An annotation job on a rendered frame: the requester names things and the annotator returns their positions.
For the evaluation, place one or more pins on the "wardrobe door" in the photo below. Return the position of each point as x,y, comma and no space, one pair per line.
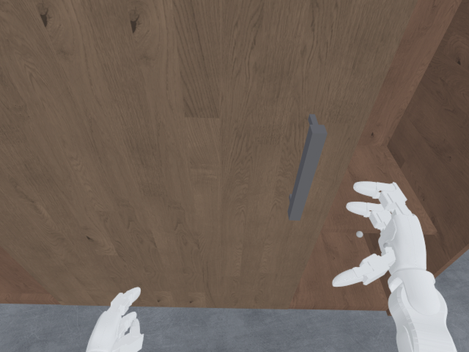
154,143
15,279

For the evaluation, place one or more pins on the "left robot hand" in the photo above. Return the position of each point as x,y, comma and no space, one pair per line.
109,332

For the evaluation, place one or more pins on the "right robot hand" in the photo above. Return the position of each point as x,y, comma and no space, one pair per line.
401,230

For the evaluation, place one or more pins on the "robot right forearm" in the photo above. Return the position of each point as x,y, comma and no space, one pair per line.
419,312

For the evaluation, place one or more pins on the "handle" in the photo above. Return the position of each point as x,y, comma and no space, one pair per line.
312,150

